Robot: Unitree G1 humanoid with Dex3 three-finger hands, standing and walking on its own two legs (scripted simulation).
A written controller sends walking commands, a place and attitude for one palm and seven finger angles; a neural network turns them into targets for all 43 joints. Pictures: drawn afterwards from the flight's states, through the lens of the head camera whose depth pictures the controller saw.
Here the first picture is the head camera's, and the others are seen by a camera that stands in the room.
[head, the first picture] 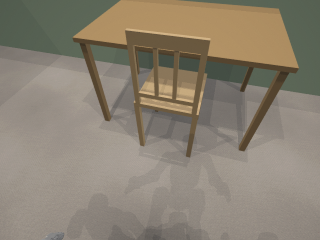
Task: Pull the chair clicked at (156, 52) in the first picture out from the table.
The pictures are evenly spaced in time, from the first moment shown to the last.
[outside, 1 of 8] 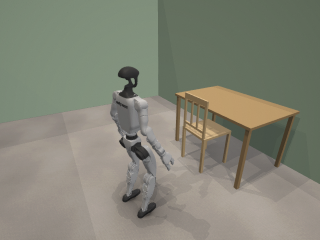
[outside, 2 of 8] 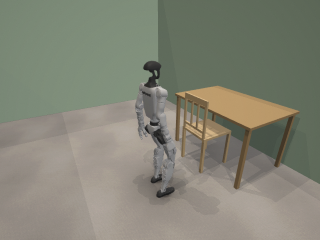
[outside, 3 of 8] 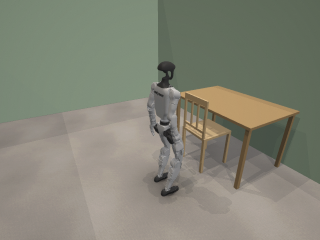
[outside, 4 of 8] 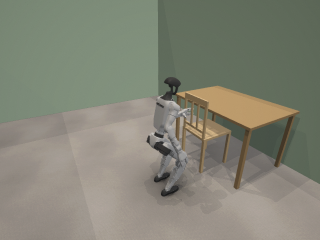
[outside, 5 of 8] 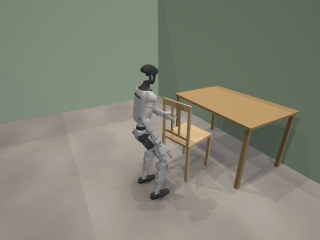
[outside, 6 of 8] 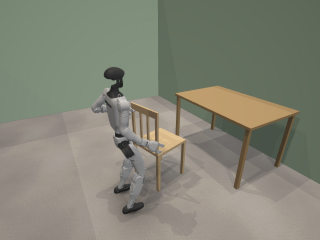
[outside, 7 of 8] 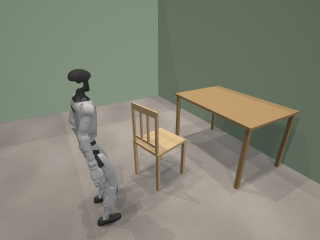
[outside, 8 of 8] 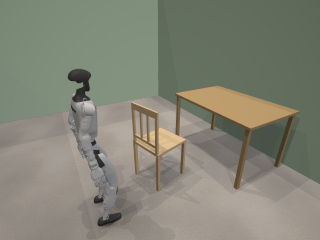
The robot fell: no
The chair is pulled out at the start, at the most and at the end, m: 0.00 0.63 0.62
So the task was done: yes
